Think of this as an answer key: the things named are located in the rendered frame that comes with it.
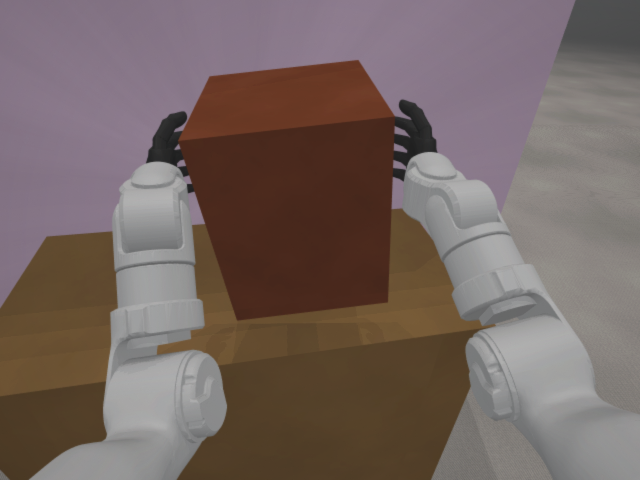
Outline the left robot forearm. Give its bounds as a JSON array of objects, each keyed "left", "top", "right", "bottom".
[{"left": 103, "top": 162, "right": 205, "bottom": 432}]

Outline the robot left hand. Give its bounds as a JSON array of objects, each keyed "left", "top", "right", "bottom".
[{"left": 146, "top": 111, "right": 195, "bottom": 193}]

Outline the robot right hand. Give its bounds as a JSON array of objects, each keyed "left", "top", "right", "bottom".
[{"left": 393, "top": 100, "right": 438, "bottom": 182}]

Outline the robot left upper arm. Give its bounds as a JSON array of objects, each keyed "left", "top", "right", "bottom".
[{"left": 29, "top": 350, "right": 227, "bottom": 480}]

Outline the carton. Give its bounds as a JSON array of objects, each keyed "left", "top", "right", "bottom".
[{"left": 178, "top": 60, "right": 395, "bottom": 321}]

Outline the right robot forearm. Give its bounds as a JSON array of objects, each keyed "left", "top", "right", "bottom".
[{"left": 402, "top": 152, "right": 596, "bottom": 388}]

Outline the robot right upper arm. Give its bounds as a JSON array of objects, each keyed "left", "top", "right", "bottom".
[{"left": 465, "top": 313, "right": 640, "bottom": 480}]

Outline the pedestal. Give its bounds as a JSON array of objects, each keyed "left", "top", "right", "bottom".
[{"left": 0, "top": 208, "right": 496, "bottom": 480}]

